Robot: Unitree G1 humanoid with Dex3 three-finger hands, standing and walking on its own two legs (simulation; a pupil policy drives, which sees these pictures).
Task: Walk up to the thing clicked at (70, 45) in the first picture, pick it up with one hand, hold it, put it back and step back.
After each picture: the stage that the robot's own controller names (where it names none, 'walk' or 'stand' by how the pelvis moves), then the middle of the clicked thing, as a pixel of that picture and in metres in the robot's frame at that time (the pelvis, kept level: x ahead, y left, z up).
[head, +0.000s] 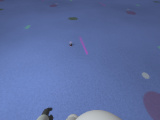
stand; (70, 44) +1.65 +0.56 -0.72
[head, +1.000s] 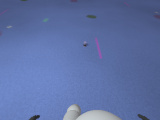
walk; (85, 44) +1.57 +0.25 -0.69
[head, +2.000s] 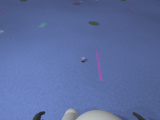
walk; (83, 60) +1.10 +0.15 -0.70
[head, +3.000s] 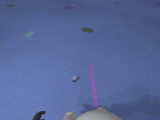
walk; (74, 79) +0.67 +0.22 -0.71
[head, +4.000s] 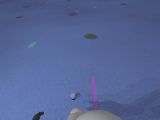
walk; (73, 96) +0.41 +0.26 -0.70
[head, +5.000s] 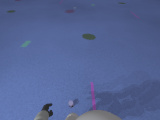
stand; (71, 104) +0.30 +0.22 -0.72
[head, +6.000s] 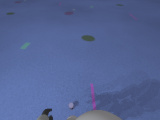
stand; (71, 106) +0.29 +0.21 -0.73
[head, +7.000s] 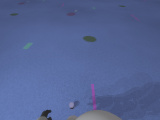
stand; (71, 105) +0.30 +0.22 -0.73
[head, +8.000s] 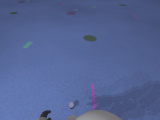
stand; (71, 105) +0.29 +0.21 -0.73
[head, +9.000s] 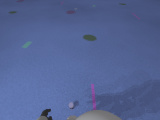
go down; (71, 105) +0.28 +0.21 -0.73
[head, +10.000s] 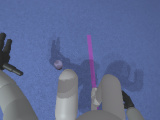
go down; (58, 65) +0.38 +0.26 -0.30
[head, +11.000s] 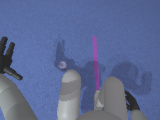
approach; (63, 66) +0.37 +0.26 -0.30
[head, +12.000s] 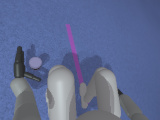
close in; (35, 64) +0.35 +0.29 -0.22
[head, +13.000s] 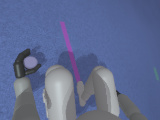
close; (30, 64) +0.35 +0.29 -0.21
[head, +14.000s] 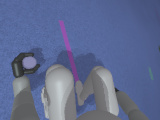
lift; (29, 64) +0.34 +0.30 -0.22
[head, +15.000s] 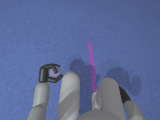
lift; (55, 73) +0.28 +0.26 -0.08
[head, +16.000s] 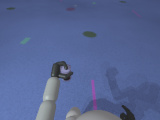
hold; (66, 73) +0.33 +0.18 +0.05
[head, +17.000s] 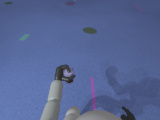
hold; (69, 76) +0.33 +0.17 +0.00
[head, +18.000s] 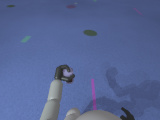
hold; (68, 75) +0.33 +0.17 +0.00
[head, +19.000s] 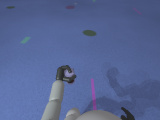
hold; (69, 76) +0.33 +0.16 +0.00
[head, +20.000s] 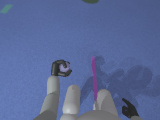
crouch; (65, 69) +0.36 +0.20 -0.07
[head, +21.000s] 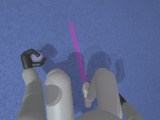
lower; (38, 59) +0.39 +0.28 -0.20
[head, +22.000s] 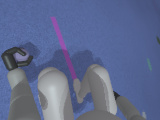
lower; (22, 58) +0.39 +0.30 -0.22
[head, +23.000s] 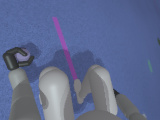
lower; (23, 58) +0.39 +0.30 -0.22
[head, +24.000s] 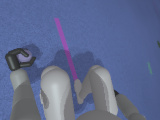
lower; (25, 58) +0.38 +0.30 -0.22
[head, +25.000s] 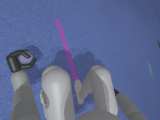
rest; (26, 60) +0.37 +0.30 -0.22
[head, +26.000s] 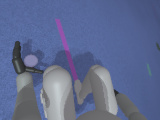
withdraw; (30, 62) +0.36 +0.28 -0.22
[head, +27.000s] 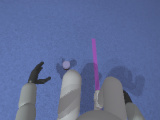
walk; (66, 65) +0.39 +0.23 -0.30
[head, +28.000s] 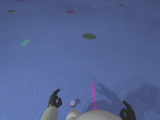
stand; (72, 104) +0.32 +0.18 -0.66
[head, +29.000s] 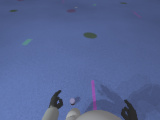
stand; (72, 101) +0.33 +0.20 -0.66
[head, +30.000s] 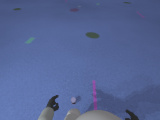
stand; (73, 100) +0.33 +0.20 -0.68
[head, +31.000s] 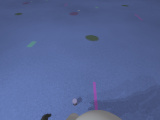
walk; (74, 102) +0.35 +0.19 -0.72
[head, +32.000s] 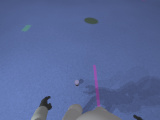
walk; (76, 83) +0.47 +0.17 -0.70
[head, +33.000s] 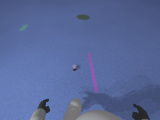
walk; (74, 68) +0.74 +0.28 -0.69
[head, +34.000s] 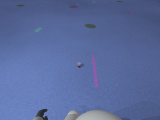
stand; (79, 65) +0.98 +0.22 -0.71
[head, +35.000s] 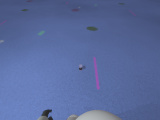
stand; (80, 67) +0.98 +0.20 -0.73
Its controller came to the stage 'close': yes
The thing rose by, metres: 0.72
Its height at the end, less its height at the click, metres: +0.00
